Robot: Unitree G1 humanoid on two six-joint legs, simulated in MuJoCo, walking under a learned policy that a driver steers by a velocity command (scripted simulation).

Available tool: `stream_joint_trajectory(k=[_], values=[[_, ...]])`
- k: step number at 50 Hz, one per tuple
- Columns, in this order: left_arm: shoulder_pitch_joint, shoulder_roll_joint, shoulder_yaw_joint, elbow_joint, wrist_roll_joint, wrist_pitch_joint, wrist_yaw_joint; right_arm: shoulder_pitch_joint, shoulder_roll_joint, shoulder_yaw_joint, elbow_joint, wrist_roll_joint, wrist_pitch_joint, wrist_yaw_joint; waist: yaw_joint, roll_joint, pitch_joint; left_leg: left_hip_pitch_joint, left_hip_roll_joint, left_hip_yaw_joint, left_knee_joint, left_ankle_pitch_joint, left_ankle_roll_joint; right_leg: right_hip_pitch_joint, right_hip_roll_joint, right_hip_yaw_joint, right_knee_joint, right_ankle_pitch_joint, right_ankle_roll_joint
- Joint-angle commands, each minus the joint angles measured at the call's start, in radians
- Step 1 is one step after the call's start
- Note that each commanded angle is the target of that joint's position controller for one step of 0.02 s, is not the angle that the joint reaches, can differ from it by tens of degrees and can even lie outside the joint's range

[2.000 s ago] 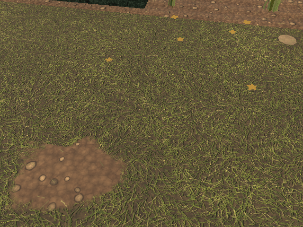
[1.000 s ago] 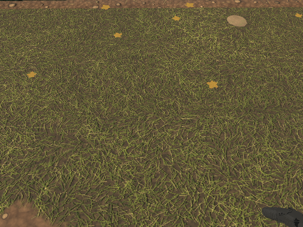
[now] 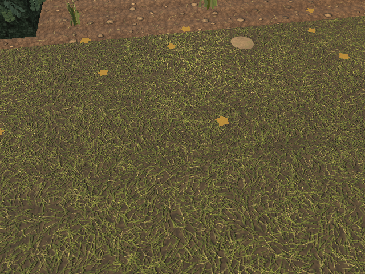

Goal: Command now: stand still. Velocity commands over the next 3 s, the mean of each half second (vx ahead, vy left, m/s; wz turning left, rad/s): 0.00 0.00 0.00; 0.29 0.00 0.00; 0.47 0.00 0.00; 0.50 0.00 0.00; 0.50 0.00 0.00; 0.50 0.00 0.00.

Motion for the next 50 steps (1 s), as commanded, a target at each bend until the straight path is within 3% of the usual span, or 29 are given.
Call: stream_joint_trajectory(k=[1,25,26,27,28,30,31,32,34,36,37,38,39,40,41,42,43,44,45,47,50], values=[[0.049,0.092,0.016,-0.006,-0.001,-0.011,0.004,0.021,-0.103,-0.024,-0.025,0.001,-0.005,-0.007,-0.001,-0.009,-0.012,0.133,0.008,0.000,-0.043,0.238,0.023,-0.133,-0.038,0.032,-0.125,0.223,-0.001],[0.134,0.054,-0.008,0.110,0.004,-0.012,0.010,0.041,-0.081,-0.004,0.135,0.004,0.003,-0.011,0.003,-0.008,0.033,0.119,-0.006,0.014,-0.078,0.171,0.025,-0.138,-0.026,0.004,-0.163,0.144,0.004],[0.155,0.052,-0.008,0.120,0.003,-0.010,0.011,0.055,-0.072,-0.002,0.147,0.004,0.005,-0.011,0.004,-0.018,0.015,0.122,-0.024,0.034,-0.066,0.073,0.025,-0.132,-0.022,0.002,-0.176,0.037,-0.004],[0.168,0.073,-0.001,0.122,-0.004,-0.006,0.015,0.052,-0.075,-0.003,0.150,0.008,0.007,-0.013,0.011,-0.042,0.029,0.091,-0.058,0.069,-0.022,-0.092,0.029,-0.144,-0.027,0.019,-0.192,-0.133,-0.030],[0.169,0.111,0.010,0.111,-0.011,-0.005,0.018,0.040,-0.080,-0.005,0.144,0.014,0.005,-0.014,0.021,-0.085,0.060,0.025,-0.087,0.103,0.040,-0.243,0.036,-0.165,-0.061,0.077,-0.225,-0.318,-0.070],[0.189,0.182,0.031,0.088,-0.018,-0.017,0.020,-0.050,-0.067,0.000,0.099,0.024,-0.022,-0.007,0.059,-0.187,0.150,-0.159,-0.068,0.121,0.233,-0.227,0.052,-0.171,-0.247,0.330,-0.359,-0.522,-0.179],[0.166,0.192,0.037,0.075,-0.019,-0.030,0.021,-0.082,-0.058,0.006,0.080,0.032,-0.039,-0.002,0.062,-0.196,0.195,-0.228,-0.017,0.074,0.304,-0.201,0.070,-0.186,-0.318,0.422,-0.395,-0.492,-0.225],[0.153,0.173,0.034,0.068,-0.013,-0.045,0.020,-0.086,-0.062,0.005,0.072,0.033,-0.057,0.006,0.057,-0.189,0.211,-0.299,0.017,0.044,0.346,-0.227,0.086,-0.148,-0.345,0.448,-0.387,-0.405,-0.240],[0.136,0.148,0.030,0.061,-0.020,-0.057,0.012,-0.049,-0.065,0.006,0.076,0.033,-0.084,0.025,0.033,-0.160,0.180,-0.291,0.048,0.035,0.233,-0.268,0.115,-0.073,-0.319,0.366,-0.322,-0.243,-0.205],[0.093,0.150,0.029,0.054,-0.032,-0.047,0.007,0.094,-0.064,-0.006,0.139,0.034,-0.095,0.037,-0.041,-0.125,0.097,0.058,-0.026,0.133,0.005,-0.092,0.105,-0.204,-0.211,0.199,-0.217,-0.154,-0.141],[0.090,0.153,0.028,0.047,-0.029,-0.047,0.005,0.203,-0.073,-0.019,0.191,0.028,-0.091,0.037,-0.074,-0.092,0.046,0.229,-0.068,0.149,0.002,-0.027,0.087,-0.285,-0.156,0.140,-0.125,-0.082,-0.121],[0.052,0.124,0.017,0.025,-0.026,-0.060,0.000,0.348,-0.119,-0.036,0.221,0.024,-0.092,0.034,-0.136,0.080,-0.001,0.372,0.066,-0.076,-0.104,-0.093,0.126,-0.398,-0.068,0.028,0.180,0.039,-0.071],[0.066,0.044,0.000,-0.021,-0.033,-0.088,-0.002,0.461,-0.243,-0.053,0.230,0.017,-0.101,0.046,-0.137,0.373,-0.091,0.490,0.333,-0.613,-0.343,-0.258,0.282,-0.581,0.050,-0.033,0.501,-0.142,-0.029],[0.041,0.092,0.013,-0.032,-0.053,-0.109,-0.006,0.382,-0.171,-0.022,0.217,0.001,-0.115,0.052,-0.089,0.259,-0.025,0.411,0.387,-0.757,-0.408,-0.372,0.322,-0.660,0.004,0.065,0.662,-0.169,-0.046],[0.011,0.109,0.016,-0.042,-0.056,-0.118,-0.013,0.281,-0.133,-0.008,0.191,0.004,-0.125,0.057,-0.057,0.159,0.070,0.336,0.368,-0.631,-0.386,-0.340,0.297,-0.713,-0.049,0.069,0.710,-0.084,-0.070],[0.013,0.108,0.017,-0.034,-0.042,-0.120,-0.014,0.200,-0.120,0.000,0.164,0.003,-0.129,0.060,-0.033,0.081,0.087,0.274,0.306,-0.472,-0.384,-0.248,0.260,-0.675,-0.095,0.055,0.674,0.032,-0.082],[0.014,0.115,0.025,-0.028,-0.029,-0.120,-0.012,0.166,-0.119,0.005,0.152,0.000,-0.128,0.064,-0.019,0.071,0.079,0.250,0.260,-0.358,-0.384,-0.113,0.229,-0.642,-0.122,0.041,0.607,0.117,-0.084],[0.005,0.138,0.036,-0.029,-0.016,-0.115,-0.012,0.162,-0.090,0.015,0.158,-0.002,-0.125,0.059,-0.013,0.090,0.058,0.231,0.207,-0.238,-0.393,0.048,0.194,-0.571,-0.144,0.032,0.531,0.189,-0.084],[0.001,0.133,0.040,-0.031,-0.017,-0.109,-0.015,0.193,-0.076,0.021,0.171,-0.005,-0.121,0.054,-0.014,0.113,0.039,0.243,0.183,-0.177,-0.388,0.160,0.185,-0.542,-0.142,0.012,0.484,0.220,-0.076],[-0.050,0.109,0.039,-0.051,-0.014,-0.096,-0.015,0.232,-0.088,0.025,0.186,-0.005,-0.118,0.040,-0.017,0.096,0.036,0.252,0.166,-0.109,-0.390,0.339,0.194,-0.536,-0.131,-0.016,0.372,0.265,-0.053],[-0.232,0.073,0.025,-0.130,-0.010,-0.100,-0.025,0.227,-0.136,0.020,0.194,-0.003,-0.109,0.020,-0.041,0.066,0.059,0.197,0.136,-0.050,-0.421,0.359,0.194,-0.480,-0.089,-0.056,0.119,0.367,-0.028]])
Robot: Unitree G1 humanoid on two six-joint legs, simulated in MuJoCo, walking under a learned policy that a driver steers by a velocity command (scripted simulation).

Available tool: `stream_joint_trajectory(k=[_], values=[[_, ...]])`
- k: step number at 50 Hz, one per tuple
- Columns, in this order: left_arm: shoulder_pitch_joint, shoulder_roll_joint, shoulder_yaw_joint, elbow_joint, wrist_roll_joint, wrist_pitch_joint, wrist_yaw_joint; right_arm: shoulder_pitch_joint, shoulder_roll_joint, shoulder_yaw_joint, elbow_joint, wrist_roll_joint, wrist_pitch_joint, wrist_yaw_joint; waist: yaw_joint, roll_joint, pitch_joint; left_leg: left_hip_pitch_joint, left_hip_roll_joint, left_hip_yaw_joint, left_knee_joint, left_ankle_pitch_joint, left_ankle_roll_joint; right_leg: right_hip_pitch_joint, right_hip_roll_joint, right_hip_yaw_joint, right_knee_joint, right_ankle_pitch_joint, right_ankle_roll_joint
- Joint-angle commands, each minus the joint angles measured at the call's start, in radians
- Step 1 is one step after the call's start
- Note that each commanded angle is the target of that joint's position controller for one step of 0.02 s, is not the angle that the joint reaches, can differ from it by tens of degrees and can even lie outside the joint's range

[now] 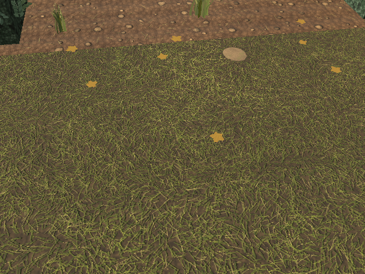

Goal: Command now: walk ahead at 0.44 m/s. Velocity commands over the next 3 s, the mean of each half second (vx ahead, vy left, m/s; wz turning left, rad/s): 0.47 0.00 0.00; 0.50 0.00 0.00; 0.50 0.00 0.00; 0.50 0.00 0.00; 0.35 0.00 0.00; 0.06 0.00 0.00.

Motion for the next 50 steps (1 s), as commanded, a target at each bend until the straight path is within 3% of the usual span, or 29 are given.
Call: stream_joint_trajectory(k=[1,3,4,7,9,11,12,13,14,15,16,17,19,20,21,23,25,30,33,35,36,37,38,39,40,41,42,45,50], values=[[-0.145,-0.002,-0.007,-0.106,0.004,-0.006,-0.013,0.019,-0.188,-0.031,-0.021,-0.011,-0.005,-0.016,0.004,0.125,0.075,-0.097,0.189,-0.113,-0.128,0.410,0.096,0.030,0.044,-0.060,-0.133,0.110,0.029],[-0.078,0.020,0.001,-0.081,-0.001,-0.003,-0.029,0.052,-0.198,-0.038,0.005,-0.010,-0.006,-0.013,0.027,0.158,0.042,-0.043,0.249,-0.120,-0.092,0.445,0.128,0.034,0.005,-0.007,-0.024,0.165,0.018],[-0.053,0.046,0.009,-0.064,-0.004,-0.004,-0.037,0.059,-0.165,-0.033,0.000,-0.013,-0.008,-0.011,0.033,0.104,0.035,-0.016,0.254,-0.110,-0.056,0.433,0.136,0.004,0.008,-0.016,0.035,0.166,0.009],[-0.137,0.047,0.010,-0.097,0.000,-0.024,-0.066,0.068,-0.149,-0.030,-0.007,-0.006,0.010,-0.007,0.019,0.070,0.103,0.103,0.306,-0.151,0.040,0.503,0.156,-0.171,-0.010,-0.010,0.062,0.045,-0.026],[-0.102,0.060,0.019,-0.097,-0.004,-0.036,-0.083,0.032,-0.154,-0.028,-0.030,-0.008,0.018,-0.002,0.061,0.086,0.080,0.052,0.293,-0.112,0.161,0.711,0.145,-0.031,0.037,-0.074,0.024,-0.033,-0.056],[0.292,0.115,0.057,0.034,0.002,-0.052,-0.085,-0.103,-0.187,-0.030,-0.076,-0.003,0.005,0.003,0.266,0.115,-0.062,-0.285,0.200,-0.067,0.537,0.902,0.109,0.586,0.127,-0.139,-0.050,0.019,-0.095],[0.477,0.201,0.081,0.088,0.004,-0.055,-0.074,-0.157,-0.170,-0.025,-0.108,0.003,-0.023,0.006,0.356,-0.032,-0.104,-0.510,0.076,-0.037,0.934,0.571,0.050,0.797,0.016,0.012,-0.207,-0.011,-0.156],[0.361,0.181,0.051,0.051,-0.017,-0.057,-0.077,-0.030,-0.068,-0.005,-0.108,0.024,-0.054,0.013,0.213,-0.292,-0.135,-0.692,-0.061,-0.118,1.309,-0.269,0.031,0.790,-0.227,0.463,-0.341,-0.037,-0.291],[0.285,0.069,0.005,0.029,-0.027,-0.059,-0.088,-0.044,-0.116,-0.021,-0.118,0.070,-0.077,0.019,0.162,-0.228,-0.072,-0.782,-0.049,-0.245,1.302,-0.314,0.060,0.690,-0.279,0.632,-0.467,0.121,-0.346],[0.231,0.046,0.000,0.037,-0.014,-0.065,-0.097,-0.118,-0.138,-0.034,-0.172,0.104,-0.065,0.007,0.111,-0.140,-0.001,-0.850,-0.007,-0.223,1.304,-0.238,0.067,0.595,-0.312,0.626,-0.487,0.019,-0.332],[0.152,0.037,-0.013,0.015,-0.005,-0.073,-0.104,-0.173,-0.153,-0.039,-0.198,0.082,-0.039,-0.011,0.075,0.038,0.057,-0.817,0.048,-0.201,1.218,-0.164,0.065,0.454,-0.285,0.518,-0.501,0.027,-0.290],[0.110,0.076,-0.005,0.009,-0.004,-0.078,-0.099,-0.172,-0.140,-0.041,-0.208,0.049,-0.017,-0.017,0.044,0.037,0.065,-0.766,0.085,-0.212,1.108,-0.123,0.058,0.363,-0.282,0.470,-0.486,0.028,-0.275],[0.062,0.058,-0.015,0.009,0.002,-0.065,-0.071,-0.166,-0.132,-0.042,-0.221,0.028,0.007,-0.003,-0.007,0.046,0.097,-0.658,0.146,-0.160,0.908,-0.089,0.021,0.206,-0.209,0.325,-0.525,-0.021,-0.231],[0.101,0.083,-0.006,0.030,0.024,-0.061,-0.051,-0.174,-0.115,-0.041,-0.216,0.021,0.007,0.009,-0.001,0.046,0.070,-0.639,0.149,-0.121,0.905,0.064,0.017,0.203,-0.191,0.294,-0.495,0.000,-0.231],[0.139,0.047,-0.017,0.034,0.014,-0.073,-0.025,-0.273,-0.143,-0.052,-0.254,0.038,-0.006,0.022,0.019,0.036,0.097,-0.731,0.167,-0.158,0.747,0.219,0.024,0.265,-0.126,0.221,-0.470,-0.116,-0.170],[0.200,0.061,-0.015,0.041,0.001,-0.074,0.020,-0.370,-0.093,-0.036,-0.292,-0.009,-0.013,0.046,0.066,-0.009,0.070,-0.529,0.106,-0.052,0.423,0.595,0.024,0.138,-0.012,0.073,-0.452,-0.203,-0.129],[0.267,0.059,-0.019,0.055,-0.001,-0.063,0.037,-0.377,-0.079,-0.037,-0.294,-0.010,-0.015,0.074,0.077,0.007,0.020,-0.353,0.055,-0.013,0.351,0.819,0.034,0.072,-0.007,0.036,-0.387,-0.255,-0.108],[0.366,0.013,-0.023,0.047,-0.007,-0.024,0.022,-0.547,-0.092,-0.019,-0.364,0.015,0.000,0.098,0.165,-0.005,0.093,-0.477,0.083,-0.037,0.175,0.732,0.029,0.292,-0.046,0.095,-0.111,-0.368,-0.088],[0.392,0.014,-0.021,0.043,-0.011,0.016,0.043,-0.460,-0.117,-0.025,-0.324,0.025,-0.012,0.093,0.152,0.011,0.128,-0.549,0.169,-0.102,-0.047,0.675,0.019,0.503,-0.063,0.142,0.114,-0.181,-0.084],[0.399,0.021,-0.014,0.064,0.000,0.024,0.024,-0.122,-0.152,-0.054,-0.213,-0.001,-0.013,0.078,0.000,0.065,-0.026,-0.042,0.153,-0.032,-0.028,0.793,0.065,0.258,0.019,0.061,0.531,-0.121,-0.060],[0.407,-0.016,-0.013,0.069,0.012,0.005,0.004,0.074,-0.190,-0.063,-0.153,-0.008,0.001,0.074,-0.066,0.202,-0.141,0.312,0.246,-0.115,0.206,1.054,0.123,-0.063,0.137,0.019,0.951,-0.635,-0.019],[0.528,-0.027,-0.033,0.045,-0.025,-0.019,-0.014,0.103,-0.252,-0.074,-0.153,0.005,0.007,0.068,-0.039,0.350,-0.293,0.630,0.368,-0.234,0.494,1.085,0.182,-0.350,0.114,0.143,1.097,-0.729,-0.015],[0.486,0.050,-0.024,0.001,-0.034,-0.045,-0.022,0.105,-0.264,-0.090,-0.160,0.025,0.037,0.059,-0.066,0.342,-0.360,0.625,0.405,-0.361,0.437,0.902,0.239,-0.460,0.073,0.170,1.121,-0.692,0.000],[0.352,0.063,-0.018,-0.065,-0.071,-0.074,-0.019,0.038,-0.302,-0.101,-0.184,0.012,0.034,0.040,-0.049,0.290,-0.351,0.523,0.503,-0.503,0.239,0.265,0.325,-0.559,0.049,0.194,0.942,-0.434,-0.012],[0.239,0.083,-0.011,-0.086,-0.053,-0.063,0.015,-0.105,-0.233,-0.080,-0.218,-0.008,0.027,0.030,0.004,0.059,-0.245,0.289,0.481,-0.614,0.062,-0.042,0.299,-0.531,-0.009,0.079,0.875,-0.272,0.006],[0.230,0.069,-0.012,-0.083,-0.044,-0.047,0.031,-0.164,-0.211,-0.069,-0.223,-0.022,0.005,0.026,0.044,0.072,-0.178,0.137,0.531,-0.723,0.061,0.046,0.326,-0.492,-0.027,0.107,0.865,-0.224,0.026],[0.234,0.042,-0.013,-0.063,-0.007,-0.017,0.035,-0.239,-0.157,-0.046,-0.228,-0.012,-0.011,0.032,0.105,-0.039,-0.037,-0.137,0.452,-0.564,0.045,0.303,0.277,-0.368,-0.064,0.109,0.702,-0.164,0.066],[0.195,-0.006,-0.009,-0.084,0.024,-0.006,0.033,-0.215,-0.156,-0.046,-0.201,-0.014,-0.017,0.020,0.109,0.090,0.034,-0.365,0.271,-0.283,0.008,0.435,0.206,-0.156,-0.084,0.086,0.315,-0.067,0.105],[-0.034,-0.036,-0.026,-0.155,0.014,-0.014,0.003,-0.079,-0.196,-0.066,-0.142,0.024,0.005,-0.012,0.020,0.093,0.001,-0.197,0.232,-0.172,-0.011,0.470,0.156,-0.067,-0.018,0.007,-0.119,0.157,0.053]])
Over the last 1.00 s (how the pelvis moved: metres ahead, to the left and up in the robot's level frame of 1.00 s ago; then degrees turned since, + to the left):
0.12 0.06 0.02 1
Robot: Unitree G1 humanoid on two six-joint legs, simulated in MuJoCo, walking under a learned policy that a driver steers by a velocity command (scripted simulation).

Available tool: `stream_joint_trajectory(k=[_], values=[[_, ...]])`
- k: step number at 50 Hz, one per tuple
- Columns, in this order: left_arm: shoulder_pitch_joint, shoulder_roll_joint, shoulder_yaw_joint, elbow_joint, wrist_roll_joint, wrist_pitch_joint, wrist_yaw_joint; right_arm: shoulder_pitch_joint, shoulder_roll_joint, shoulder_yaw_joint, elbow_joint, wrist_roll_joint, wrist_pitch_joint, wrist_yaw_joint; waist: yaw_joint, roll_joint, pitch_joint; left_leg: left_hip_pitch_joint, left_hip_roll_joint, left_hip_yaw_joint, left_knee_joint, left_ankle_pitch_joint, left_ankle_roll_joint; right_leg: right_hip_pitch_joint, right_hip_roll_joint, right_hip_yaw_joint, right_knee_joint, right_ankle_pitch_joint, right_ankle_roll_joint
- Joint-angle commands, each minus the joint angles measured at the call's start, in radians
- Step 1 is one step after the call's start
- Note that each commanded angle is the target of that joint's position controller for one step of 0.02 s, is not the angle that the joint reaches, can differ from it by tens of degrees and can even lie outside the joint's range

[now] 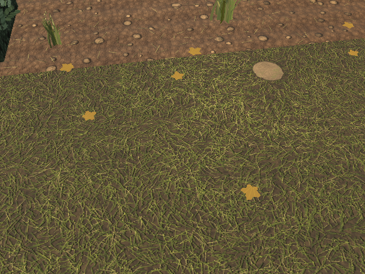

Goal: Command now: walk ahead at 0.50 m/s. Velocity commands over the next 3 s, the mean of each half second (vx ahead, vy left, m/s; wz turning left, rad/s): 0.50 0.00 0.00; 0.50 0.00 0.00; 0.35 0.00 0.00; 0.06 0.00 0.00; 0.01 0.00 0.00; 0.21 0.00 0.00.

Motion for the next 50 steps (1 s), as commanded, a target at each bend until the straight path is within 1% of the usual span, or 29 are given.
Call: stream_joint_trajectory(k=[1,3,6,8,9,10,11,12,13,14,15,17,20,21,24,27,29,31,32,34,38,40,43,45,46,47,48,49,50], values=[[-0.066,0.033,0.002,-0.074,-0.009,-0.007,-0.018,0.022,-0.162,-0.038,-0.031,0.020,-0.004,-0.013,-0.003,0.085,0.025,0.010,0.293,-0.189,-0.178,0.468,0.134,0.103,0.031,-0.033,-0.180,0.099,-0.026],[-0.153,0.055,0.008,-0.115,-0.007,-0.014,-0.035,0.066,-0.164,-0.040,-0.009,0.028,0.006,-0.014,-0.025,0.058,0.058,0.092,0.319,-0.204,-0.174,0.418,0.128,0.068,0.045,-0.033,-0.241,0.082,-0.049],[-0.190,0.067,0.014,-0.151,-0.011,-0.023,-0.057,0.076,-0.187,-0.046,0.010,0.017,0.031,-0.017,-0.016,0.082,0.059,0.201,0.341,-0.202,-0.114,0.476,0.102,0.089,0.066,-0.050,-0.307,-0.029,-0.082],[-0.070,0.105,0.034,-0.122,-0.010,-0.026,-0.060,0.043,-0.191,-0.044,0.004,0.016,0.042,-0.017,0.058,0.091,-0.009,0.176,0.305,-0.163,0.004,0.642,0.076,0.319,0.110,-0.092,-0.343,-0.023,-0.116],[0.114,0.159,0.059,-0.071,-0.002,-0.026,-0.058,0.018,-0.172,-0.034,-0.012,0.007,0.042,-0.015,0.131,0.060,-0.120,0.061,0.243,-0.108,0.201,0.640,0.044,0.597,0.075,-0.042,-0.293,0.060,-0.158],[0.263,0.252,0.085,-0.051,0.002,-0.023,-0.054,0.095,-0.093,-0.008,-0.026,-0.004,0.025,-0.010,0.149,-0.097,-0.288,-0.279,0.113,-0.036,0.574,0.298,-0.018,1.004,-0.148,0.290,-0.305,-0.023,-0.286],[0.340,0.245,0.083,-0.034,-0.017,-0.016,-0.059,0.124,-0.081,0.001,-0.021,-0.001,-0.002,0.004,0.163,-0.224,-0.400,-0.478,0.036,-0.125,0.782,-0.278,-0.031,1.145,-0.264,0.627,-0.461,-0.240,-0.361],[0.292,0.196,0.067,-0.039,-0.021,-0.013,-0.056,0.042,-0.173,-0.028,-0.035,0.030,-0.014,0.007,0.164,-0.160,-0.266,-0.602,0.085,-0.162,0.866,-0.255,-0.024,1.068,-0.245,0.591,-0.514,-0.366,-0.317],[0.174,0.180,0.058,-0.069,-0.009,-0.012,-0.052,-0.046,-0.197,-0.036,-0.062,0.038,-0.015,-0.003,0.132,-0.089,-0.112,-0.612,0.134,-0.125,0.836,-0.150,-0.023,0.872,-0.217,0.454,-0.543,-0.270,-0.281],[0.083,0.160,0.051,-0.088,0.003,-0.013,-0.054,-0.073,-0.188,-0.040,-0.062,0.019,-0.007,-0.015,0.092,-0.028,-0.043,-0.544,0.169,-0.116,0.770,-0.075,-0.033,0.711,-0.178,0.349,-0.572,-0.120,-0.265],[0.038,0.134,0.044,-0.093,0.010,-0.018,-0.058,-0.055,-0.166,-0.043,-0.055,0.004,0.005,-0.024,0.052,-0.030,-0.027,-0.460,0.201,-0.123,0.713,-0.036,-0.041,0.605,-0.142,0.270,-0.598,-0.029,-0.248],[0.023,0.112,0.041,-0.079,0.008,-0.027,-0.060,-0.017,-0.127,-0.041,-0.049,0.007,0.025,-0.028,0.015,-0.042,-0.037,-0.355,0.222,-0.124,0.615,-0.007,-0.043,0.525,-0.102,0.191,-0.647,-0.010,-0.243],[0.071,0.162,0.057,-0.040,0.008,-0.028,-0.043,-0.130,-0.140,-0.053,-0.101,-0.002,0.027,-0.027,0.027,-0.028,-0.018,-0.422,0.228,-0.122,0.475,0.109,-0.057,0.562,-0.100,0.156,-0.696,0.027,-0.253],[0.102,0.175,0.064,-0.022,0.014,-0.024,-0.039,-0.150,-0.112,-0.045,-0.107,-0.017,0.023,-0.023,0.033,-0.017,-0.039,-0.396,0.219,-0.105,0.461,0.172,-0.066,0.562,-0.094,0.121,-0.688,0.110,-0.259],[0.175,0.172,0.069,0.018,0.015,-0.025,-0.036,-0.121,-0.123,-0.057,-0.081,0.001,0.025,-0.005,0.027,0.007,-0.065,-0.425,0.221,-0.115,0.526,0.318,-0.063,0.600,-0.106,0.090,-0.642,0.146,-0.259],[0.233,0.148,0.059,0.036,0.002,-0.025,-0.037,-0.241,-0.153,-0.070,-0.125,0.019,0.026,0.002,0.059,-0.021,0.018,-0.597,0.226,-0.138,0.480,0.352,-0.046,0.680,-0.102,0.128,-0.634,-0.016,-0.251],[0.349,0.144,0.059,0.086,-0.009,-0.029,-0.017,-0.354,-0.166,-0.078,-0.181,0.030,0.006,0.022,0.091,-0.043,0.059,-0.836,0.253,-0.215,0.419,0.324,-0.036,0.886,-0.167,0.226,-0.582,-0.130,-0.242],[0.397,0.160,0.063,0.094,-0.003,-0.028,-0.001,-0.414,-0.155,-0.075,-0.207,0.026,-0.010,0.036,0.109,-0.057,0.075,-0.909,0.255,-0.214,0.398,0.324,-0.039,0.933,-0.189,0.249,-0.556,-0.134,-0.250],[0.361,0.166,0.061,0.078,0.002,-0.026,0.011,-0.400,-0.144,-0.073,-0.206,0.014,-0.011,0.042,0.094,-0.034,0.089,-0.812,0.247,-0.192,0.304,0.424,-0.044,0.820,-0.145,0.177,-0.557,-0.134,-0.241],[0.340,0.139,0.049,0.075,-0.013,-0.018,0.030,-0.437,-0.096,-0.057,-0.217,-0.011,-0.014,0.058,0.109,-0.036,0.091,-0.640,0.219,-0.137,0.244,0.629,-0.054,0.657,-0.106,0.102,-0.491,-0.182,-0.218],[0.359,0.163,0.052,0.057,-0.016,-0.011,0.036,-0.485,-0.083,-0.038,-0.245,-0.007,-0.018,0.087,0.143,-0.015,0.117,-0.560,0.198,-0.118,0.175,0.674,-0.027,0.579,-0.101,0.093,-0.353,-0.248,-0.189],[0.363,0.173,0.057,0.049,-0.024,0.002,0.038,-0.518,-0.072,-0.023,-0.260,0.012,-0.023,0.104,0.162,-0.037,0.128,-0.515,0.201,-0.112,0.112,0.676,-0.031,0.587,-0.102,0.084,-0.289,-0.266,-0.163],[0.355,0.169,0.059,0.047,-0.027,0.027,0.045,-0.449,-0.106,-0.024,-0.230,0.033,-0.007,0.108,0.153,-0.042,0.124,-0.422,0.239,-0.130,0.023,0.707,-0.050,0.628,-0.105,0.061,-0.155,-0.244,-0.111],[0.357,0.150,0.055,0.058,-0.027,0.030,0.035,-0.319,-0.149,-0.040,-0.168,0.028,-0.011,0.088,0.105,-0.011,0.062,-0.276,0.250,-0.114,-0.074,0.754,-0.046,0.684,-0.078,0.045,0.071,-0.137,-0.085],[0.323,0.165,0.055,0.061,-0.023,0.029,0.025,-0.132,-0.183,-0.058,-0.096,0.019,-0.015,0.076,0.015,0.017,-0.029,-0.027,0.206,-0.046,-0.120,0.812,-0.048,0.627,-0.040,0.011,0.289,-0.030,-0.066],[0.324,0.164,0.055,0.085,-0.025,0.016,0.013,0.077,-0.234,-0.078,-0.036,0.000,-0.009,0.062,-0.094,0.069,-0.105,0.280,0.229,-0.020,-0.091,0.876,-0.022,0.450,0.025,-0.020,0.613,-0.147,-0.013],[0.452,0.037,0.037,0.111,-0.015,0.003,-0.006,0.196,-0.278,-0.066,0.013,-0.040,-0.017,0.065,-0.068,0.366,-0.220,0.705,0.345,-0.109,0.270,1.258,0.034,0.015,0.148,0.028,1.116,-0.948,0.041],[0.563,0.057,0.023,0.095,-0.054,-0.034,-0.020,0.217,-0.326,-0.081,0.011,-0.024,-0.008,0.057,-0.048,0.519,-0.365,0.825,0.415,-0.236,0.398,1.351,0.093,-0.157,0.132,0.171,1.238,-0.871,0.030],[0.495,0.101,0.032,0.068,-0.063,-0.057,-0.016,0.214,-0.290,-0.082,0.009,-0.010,0.016,0.058,-0.072,0.393,-0.407,0.761,0.452,-0.333,0.291,1.097,0.140,-0.223,0.113,0.155,1.230,-0.804,0.031]])
Over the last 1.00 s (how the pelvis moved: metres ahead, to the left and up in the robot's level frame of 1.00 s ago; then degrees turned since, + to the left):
0.56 0.01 -0.19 1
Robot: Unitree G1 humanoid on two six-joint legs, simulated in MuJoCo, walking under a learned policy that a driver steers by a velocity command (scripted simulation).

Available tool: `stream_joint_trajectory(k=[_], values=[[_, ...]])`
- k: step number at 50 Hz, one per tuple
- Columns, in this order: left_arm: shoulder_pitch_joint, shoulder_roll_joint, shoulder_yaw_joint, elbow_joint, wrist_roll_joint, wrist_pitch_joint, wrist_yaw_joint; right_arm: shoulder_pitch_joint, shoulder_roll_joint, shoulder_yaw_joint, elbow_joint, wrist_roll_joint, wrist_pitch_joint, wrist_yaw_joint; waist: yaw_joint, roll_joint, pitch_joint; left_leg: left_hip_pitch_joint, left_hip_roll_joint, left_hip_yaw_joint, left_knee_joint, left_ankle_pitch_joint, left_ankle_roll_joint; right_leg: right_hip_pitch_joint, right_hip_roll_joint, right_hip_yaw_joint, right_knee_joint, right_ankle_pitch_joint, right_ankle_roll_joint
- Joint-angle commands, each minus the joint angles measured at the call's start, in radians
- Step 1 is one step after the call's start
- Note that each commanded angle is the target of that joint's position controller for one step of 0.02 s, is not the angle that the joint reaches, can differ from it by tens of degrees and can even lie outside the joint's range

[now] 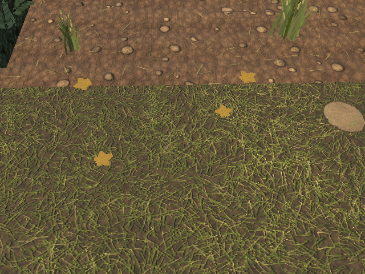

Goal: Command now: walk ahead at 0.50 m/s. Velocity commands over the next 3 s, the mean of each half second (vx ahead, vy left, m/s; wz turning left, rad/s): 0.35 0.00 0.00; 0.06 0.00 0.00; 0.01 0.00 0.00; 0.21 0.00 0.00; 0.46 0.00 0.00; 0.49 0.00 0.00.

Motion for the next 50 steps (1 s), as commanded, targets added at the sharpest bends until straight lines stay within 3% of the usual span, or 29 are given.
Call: stream_joint_trajectory(k=[1,2,3,4,5,6,7,8,10,12,15,16,18,19,20,21,22,23,24,25,27,30,34,35,36,37,38,42,50], values=[[0.060,0.028,-0.011,-0.133,-0.041,-0.063,-0.001,0.517,-0.296,-0.083,0.142,0.019,0.045,-0.023,-0.164,0.246,-0.446,0.915,0.398,-0.534,-0.037,0.439,0.302,-0.782,0.042,-0.010,0.379,0.134,-0.003],[-0.057,0.029,-0.015,-0.155,-0.034,-0.042,0.028,0.382,-0.210,-0.053,0.110,0.026,0.051,-0.033,-0.131,0.066,-0.327,0.713,0.387,-0.611,-0.208,0.162,0.299,-0.797,-0.013,-0.127,0.354,0.265,-0.006],[-0.060,0.041,-0.019,-0.169,-0.042,-0.028,0.035,0.286,-0.210,-0.044,0.068,-0.003,0.029,-0.034,-0.093,0.069,-0.286,0.545,0.465,-0.690,-0.218,0.073,0.357,-0.753,-0.052,-0.082,0.309,0.384,-0.038],[-0.104,0.025,-0.022,-0.164,-0.011,-0.013,0.041,0.208,-0.125,-0.018,0.059,-0.012,0.001,-0.032,-0.078,0.013,-0.203,0.367,0.458,-0.637,-0.171,0.205,0.324,-0.705,-0.087,-0.027,0.242,0.459,-0.067],[-0.139,0.055,-0.009,-0.172,0.005,0.001,0.032,0.162,-0.064,0.004,0.067,-0.002,-0.015,-0.022,-0.048,0.030,-0.097,0.223,0.360,-0.481,-0.166,0.212,0.255,-0.675,-0.108,-0.001,0.033,0.540,-0.105],[-0.187,0.027,-0.007,-0.194,0.014,0.010,0.026,0.114,-0.066,0.009,0.072,-0.005,-0.016,-0.031,-0.019,0.076,0.006,0.047,0.257,-0.312,-0.243,0.210,0.199,-0.578,-0.113,-0.029,-0.199,0.593,-0.094],[-0.220,0.031,-0.003,-0.222,0.026,0.005,0.023,0.108,-0.091,0.006,0.064,-0.011,-0.015,-0.048,-0.021,0.120,0.032,-0.006,0.176,-0.211,-0.299,0.251,0.192,-0.483,-0.105,-0.056,-0.422,0.670,-0.072],[-0.268,0.022,-0.004,-0.237,0.038,-0.003,0.017,0.147,-0.098,0.005,0.073,-0.020,-0.017,-0.069,-0.037,0.136,0.029,-0.012,0.148,-0.159,-0.320,0.360,0.194,-0.414,-0.092,-0.084,-0.564,0.755,-0.051],[-0.310,-0.006,-0.013,-0.240,0.042,-0.014,-0.006,0.185,-0.113,-0.002,0.079,0.000,-0.013,-0.091,-0.052,0.105,0.008,0.055,0.116,-0.075,-0.318,0.512,0.194,-0.304,-0.052,-0.127,-0.837,0.904,-0.034],[-0.376,-0.026,-0.022,-0.253,0.036,-0.015,-0.028,0.254,-0.144,-0.014,0.098,0.023,-0.006,-0.100,-0.090,0.063,-0.002,0.188,0.147,-0.078,-0.319,0.641,0.186,-0.272,-0.007,-0.158,-0.993,0.930,-0.041],[-0.447,-0.018,-0.017,-0.271,0.042,-0.013,-0.047,0.325,-0.130,-0.018,0.129,0.031,0.024,-0.101,-0.123,0.044,-0.003,0.363,0.152,-0.066,-0.232,0.673,0.144,-0.284,0.034,-0.171,-1.125,0.942,-0.091],[-0.445,-0.008,-0.012,-0.272,0.047,-0.014,-0.054,0.330,-0.133,-0.022,0.131,0.028,0.033,-0.100,-0.115,0.046,-0.017,0.390,0.152,-0.068,-0.194,0.678,0.133,-0.253,0.048,-0.174,-1.146,0.926,-0.109],[-0.319,0.048,0.014,-0.225,0.062,-0.015,-0.056,0.298,-0.136,-0.026,0.120,0.024,0.046,-0.095,-0.046,0.036,-0.089,0.392,0.086,-0.043,-0.033,0.703,0.090,-0.041,0.085,-0.188,-1.224,1.045,-0.146],[-0.213,0.111,0.031,-0.199,0.074,-0.015,-0.052,0.306,-0.127,-0.025,0.106,0.008,0.046,-0.094,-0.018,-0.025,-0.178,0.276,0.015,-0.002,0.146,0.521,0.043,0.189,-0.012,-0.099,-1.175,1.491,-0.180],[-0.140,0.138,0.028,-0.185,0.086,-0.009,-0.049,0.450,-0.019,0.011,0.127,-0.006,0.038,-0.083,-0.049,-0.216,-0.361,0.026,-0.071,-0.004,0.491,-0.061,-0.017,0.530,-0.283,0.162,-1.129,1.766,-0.367],[-0.125,0.077,0.010,-0.171,0.063,-0.001,-0.052,0.461,-0.038,0.009,0.141,0.003,0.041,-0.070,-0.044,-0.233,-0.466,-0.021,-0.095,-0.106,0.614,-0.478,-0.037,0.553,-0.336,0.306,-1.181,1.684,-0.419],[-0.205,0.076,0.006,-0.185,0.050,0.006,-0.054,0.398,-0.102,-0.011,0.123,0.024,0.053,-0.068,-0.057,-0.173,-0.368,-0.080,-0.058,-0.127,0.648,-0.482,-0.043,0.436,-0.295,0.260,-1.225,1.433,-0.382],[-0.300,0.064,0.003,-0.202,0.049,0.012,-0.049,0.310,-0.106,-0.016,0.100,0.032,0.070,-0.080,-0.072,-0.108,-0.250,-0.117,-0.029,-0.100,0.615,-0.434,-0.044,0.294,-0.250,0.206,-1.277,1.209,-0.337],[-0.378,0.043,-0.006,-0.212,0.052,0.017,-0.046,0.265,-0.096,-0.020,0.091,0.024,0.090,-0.091,-0.097,-0.067,-0.159,-0.094,-0.004,-0.086,0.529,-0.398,-0.050,0.138,-0.210,0.144,-1.332,1.066,-0.302],[-0.435,0.050,-0.002,-0.219,0.061,0.019,-0.041,0.264,-0.088,-0.021,0.089,0.017,0.109,-0.102,-0.128,-0.093,-0.131,-0.009,0.017,-0.082,0.428,-0.344,-0.053,0.015,-0.175,0.100,-1.375,0.945,-0.267],[-0.457,0.061,0.005,-0.210,0.078,0.023,-0.033,0.284,-0.047,-0.014,0.105,0.007,0.124,-0.114,-0.146,-0.138,-0.125,0.121,-0.010,-0.040,0.291,-0.283,-0.060,-0.097,-0.129,0.039,-1.420,0.828,-0.254],[-0.442,0.058,0.001,-0.181,0.064,0.025,-0.017,0.272,-0.049,-0.013,0.111,-0.003,0.129,-0.120,-0.145,-0.132,-0.160,0.214,-0.009,-0.036,0.158,-0.149,-0.044,-0.118,-0.129,0.036,-1.453,0.613,-0.249],[-0.427,0.032,-0.013,-0.137,0.053,0.040,-0.006,0.252,-0.057,-0.015,0.112,-0.029,0.124,-0.113,-0.158,-0.101,-0.079,0.307,-0.009,-0.024,-0.035,-0.028,-0.001,-0.204,-0.064,-0.002,-1.450,0.290,-0.147],[-0.411,0.033,-0.012,-0.128,0.053,0.043,-0.005,0.242,-0.081,-0.014,0.102,-0.026,0.121,-0.115,-0.142,-0.069,-0.034,0.268,0.031,-0.067,-0.110,-0.078,0.023,-0.191,-0.038,-0.017,-1.410,0.297,-0.117],[-0.371,0.041,-0.006,-0.126,0.046,0.048,0.001,0.215,-0.142,-0.029,0.111,-0.011,0.116,-0.117,-0.089,0.056,0.020,0.114,0.029,-0.091,-0.148,-0.265,0.044,-0.114,0.023,-0.088,-1.379,0.362,-0.094],[-0.373,0.046,-0.008,-0.118,0.050,0.049,0.006,0.183,-0.116,-0.024,0.107,-0.003,0.103,-0.118,-0.087,0.096,0.040,0.030,0.028,-0.102,-0.197,-0.327,0.044,-0.023,0.033,-0.105,-1.323,0.455,-0.086],[-0.361,0.040,-0.008,-0.112,0.050,0.049,0.008,0.168,-0.084,-0.015,0.110,-0.006,0.092,-0.118,-0.076,0.119,0.029,0.011,0.033,-0.106,-0.223,-0.318,0.030,0.032,0.036,-0.115,-1.291,0.532,-0.091],[-0.334,0.029,-0.008,-0.073,0.051,0.049,0.005,0.182,-0.073,-0.012,0.128,0.002,0.065,-0.112,-0.080,0.059,-0.016,0.101,0.015,-0.088,-0.192,-0.119,0.003,0.081,0.033,-0.128,-1.248,0.732,-0.110],[-0.354,0.040,-0.004,-0.019,0.038,0.057,0.003,0.210,-0.071,-0.008,0.152,0.006,0.076,-0.113,-0.100,-0.008,-0.052,0.207,-0.006,-0.057,-0.141,0.097,0.014,0.115,0.024,-0.130,-1.222,0.897,-0.099]])
Over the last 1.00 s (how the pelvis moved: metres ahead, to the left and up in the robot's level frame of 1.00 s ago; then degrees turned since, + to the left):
0.56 0.08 -0.18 -1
